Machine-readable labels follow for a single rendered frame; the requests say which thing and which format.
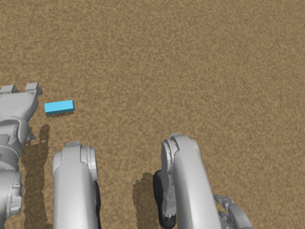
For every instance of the right robot hand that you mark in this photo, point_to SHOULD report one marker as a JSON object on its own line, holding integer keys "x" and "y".
{"x": 236, "y": 218}

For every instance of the small box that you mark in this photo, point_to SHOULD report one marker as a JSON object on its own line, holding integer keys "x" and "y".
{"x": 59, "y": 107}

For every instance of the left robot arm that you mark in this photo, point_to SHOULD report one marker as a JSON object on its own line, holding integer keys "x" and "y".
{"x": 13, "y": 138}

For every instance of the right robot foot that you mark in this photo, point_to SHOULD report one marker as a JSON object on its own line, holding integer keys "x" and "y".
{"x": 165, "y": 222}

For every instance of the left robot hand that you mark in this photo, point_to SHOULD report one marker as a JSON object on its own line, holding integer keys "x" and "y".
{"x": 23, "y": 105}

